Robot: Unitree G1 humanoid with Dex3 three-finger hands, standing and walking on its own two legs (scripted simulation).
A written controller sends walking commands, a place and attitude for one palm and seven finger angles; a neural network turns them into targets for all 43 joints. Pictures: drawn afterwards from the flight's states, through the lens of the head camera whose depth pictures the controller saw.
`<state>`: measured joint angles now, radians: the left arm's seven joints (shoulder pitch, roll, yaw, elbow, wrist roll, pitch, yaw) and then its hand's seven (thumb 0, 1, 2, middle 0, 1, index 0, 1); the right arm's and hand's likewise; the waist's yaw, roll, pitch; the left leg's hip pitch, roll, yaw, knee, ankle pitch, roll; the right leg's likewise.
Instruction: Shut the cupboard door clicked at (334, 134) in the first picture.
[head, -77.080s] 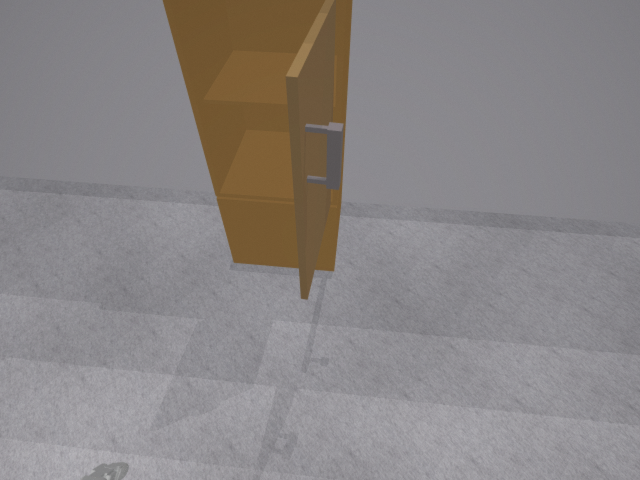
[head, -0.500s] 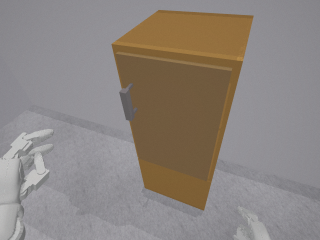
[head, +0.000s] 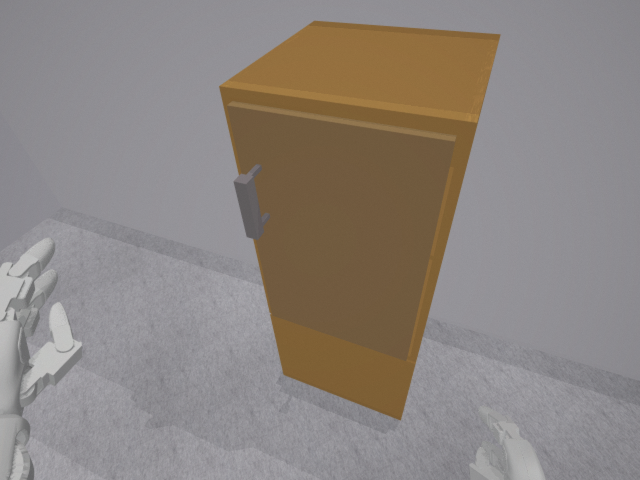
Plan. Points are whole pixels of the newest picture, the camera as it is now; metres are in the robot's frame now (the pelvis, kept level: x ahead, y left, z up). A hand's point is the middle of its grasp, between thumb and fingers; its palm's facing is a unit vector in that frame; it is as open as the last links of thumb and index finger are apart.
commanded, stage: step back with the hand held close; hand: left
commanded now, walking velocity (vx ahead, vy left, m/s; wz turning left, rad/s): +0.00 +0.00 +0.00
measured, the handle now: (255, 201) +0.57 +0.20 +0.04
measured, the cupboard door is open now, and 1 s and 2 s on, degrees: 0 0 0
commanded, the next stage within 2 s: stop stepping back and stand still in 1.58 s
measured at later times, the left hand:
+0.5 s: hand (49, 352) +0.18 +0.29 +0.15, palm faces +0.36 -0.78 -0.50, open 7.4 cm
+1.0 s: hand out of the picture +0.11 +0.31 +0.15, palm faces +0.47 -0.76 -0.45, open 7.4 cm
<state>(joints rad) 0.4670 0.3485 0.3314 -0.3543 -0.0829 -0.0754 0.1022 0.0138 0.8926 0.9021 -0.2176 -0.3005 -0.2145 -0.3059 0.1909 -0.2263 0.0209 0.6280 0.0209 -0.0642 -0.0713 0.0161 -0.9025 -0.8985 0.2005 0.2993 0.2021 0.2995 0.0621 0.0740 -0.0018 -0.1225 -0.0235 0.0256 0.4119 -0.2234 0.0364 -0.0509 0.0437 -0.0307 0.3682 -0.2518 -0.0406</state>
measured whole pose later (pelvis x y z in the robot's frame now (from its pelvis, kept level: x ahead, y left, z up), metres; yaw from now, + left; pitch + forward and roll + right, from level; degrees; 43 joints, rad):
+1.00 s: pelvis -0.09 +0.04 -0.03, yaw +1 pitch +0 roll -3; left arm 0.51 0.42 0.45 -0.50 -0.02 -0.23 0.16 0.01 0.89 0.90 -0.22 -0.30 -0.21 -0.30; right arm 0.24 -0.22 0.00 0.59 0.00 -0.04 -0.09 0.02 -0.90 -0.90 0.20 0.30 0.21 0.30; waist 0.00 0.01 0.01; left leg -0.47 -0.02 0.06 0.67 -0.20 0.10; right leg -0.39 0.04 -0.02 0.62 -0.23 0.01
